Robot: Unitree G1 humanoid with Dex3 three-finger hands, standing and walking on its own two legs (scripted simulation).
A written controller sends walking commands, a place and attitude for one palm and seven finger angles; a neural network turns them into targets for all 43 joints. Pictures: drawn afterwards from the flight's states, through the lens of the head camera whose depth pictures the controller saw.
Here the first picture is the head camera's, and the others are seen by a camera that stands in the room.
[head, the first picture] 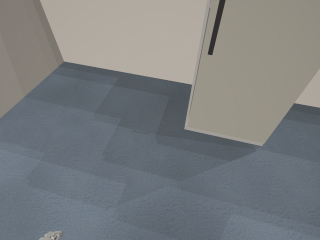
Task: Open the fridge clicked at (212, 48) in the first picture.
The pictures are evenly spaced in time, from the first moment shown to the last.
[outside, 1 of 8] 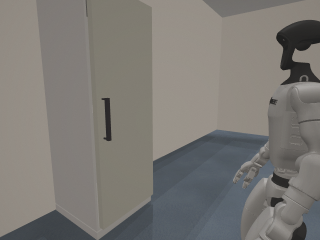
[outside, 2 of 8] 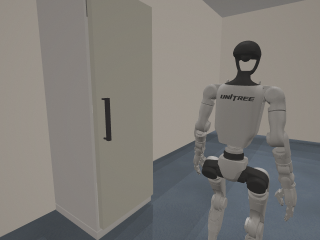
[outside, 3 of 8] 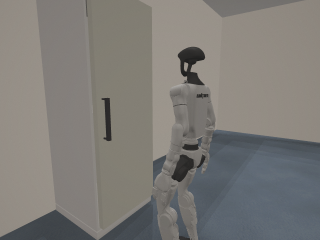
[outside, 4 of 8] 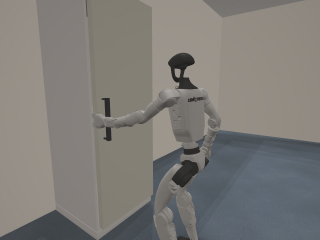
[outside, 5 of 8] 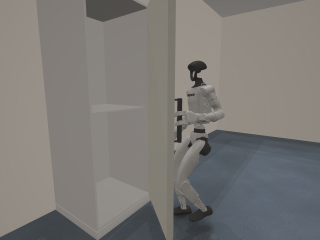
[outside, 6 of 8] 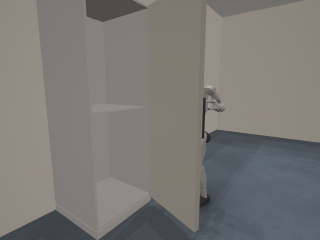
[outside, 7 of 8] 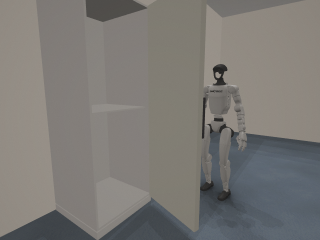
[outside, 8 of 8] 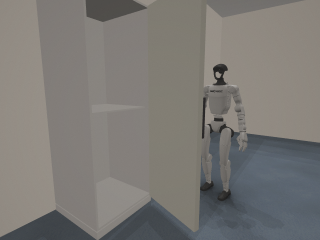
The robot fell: no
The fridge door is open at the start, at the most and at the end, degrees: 0 82 72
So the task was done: yes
